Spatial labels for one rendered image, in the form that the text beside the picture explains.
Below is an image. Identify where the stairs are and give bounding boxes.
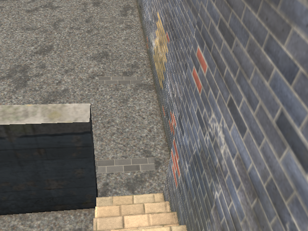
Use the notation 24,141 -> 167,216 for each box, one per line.
93,192 -> 188,231

